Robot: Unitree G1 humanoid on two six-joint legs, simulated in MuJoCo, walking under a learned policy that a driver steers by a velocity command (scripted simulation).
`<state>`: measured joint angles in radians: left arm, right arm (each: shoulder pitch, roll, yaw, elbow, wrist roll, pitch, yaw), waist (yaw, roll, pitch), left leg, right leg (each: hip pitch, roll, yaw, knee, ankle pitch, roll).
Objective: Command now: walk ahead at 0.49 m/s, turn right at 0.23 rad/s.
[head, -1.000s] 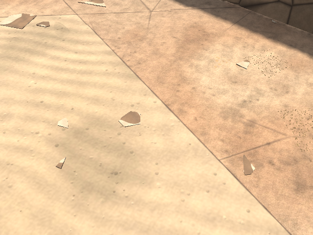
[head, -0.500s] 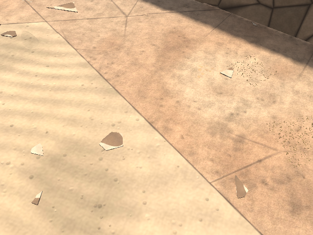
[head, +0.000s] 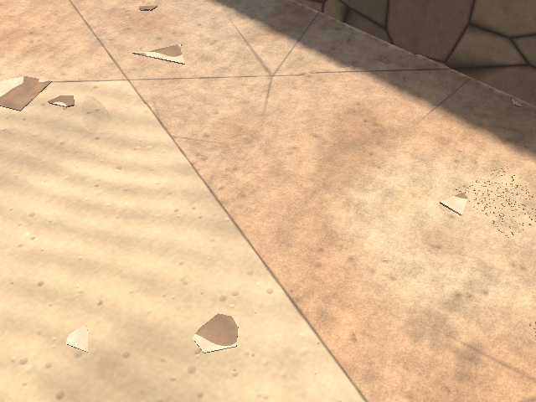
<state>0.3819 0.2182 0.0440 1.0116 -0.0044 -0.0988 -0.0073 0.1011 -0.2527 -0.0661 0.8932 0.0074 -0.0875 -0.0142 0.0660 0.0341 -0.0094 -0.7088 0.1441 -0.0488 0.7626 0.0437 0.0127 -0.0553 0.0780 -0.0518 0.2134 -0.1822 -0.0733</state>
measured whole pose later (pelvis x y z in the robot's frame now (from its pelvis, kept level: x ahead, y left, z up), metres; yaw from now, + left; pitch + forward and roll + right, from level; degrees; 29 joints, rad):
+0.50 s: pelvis +0.28 +0.05 +0.00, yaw -15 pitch +1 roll +2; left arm 0.17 0.28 0.09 0.82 -0.03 -0.04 0.00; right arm 0.31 -0.25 -0.08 0.96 -0.01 -0.11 -0.01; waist -0.05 -0.04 0.01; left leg -0.07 -0.01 0.20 0.26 -0.21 0.02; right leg -0.71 -0.12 0.06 0.97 -0.10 -0.03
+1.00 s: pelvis +0.51 -0.11 +0.00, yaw -31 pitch +2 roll +0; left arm 0.32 0.24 0.07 0.79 -0.01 -0.07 -0.01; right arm 0.09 -0.29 -0.07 0.80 -0.01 -0.10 -0.01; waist 0.04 0.04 0.03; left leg -0.69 0.14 -0.05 0.92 -0.12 -0.03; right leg -0.16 0.10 0.04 0.31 -0.17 -0.10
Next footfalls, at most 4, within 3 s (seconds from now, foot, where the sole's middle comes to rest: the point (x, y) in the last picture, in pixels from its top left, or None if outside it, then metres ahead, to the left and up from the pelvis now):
0.18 left None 0.30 0.15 -0.78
0.72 right None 0.51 -0.18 -0.78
1.28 left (360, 276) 0.89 -0.17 -0.78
1.74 right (459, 258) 0.98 -0.47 -0.78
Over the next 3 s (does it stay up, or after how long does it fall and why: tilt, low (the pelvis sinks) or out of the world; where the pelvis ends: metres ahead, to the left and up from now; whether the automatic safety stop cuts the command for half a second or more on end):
stays up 0.94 -0.31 -0.01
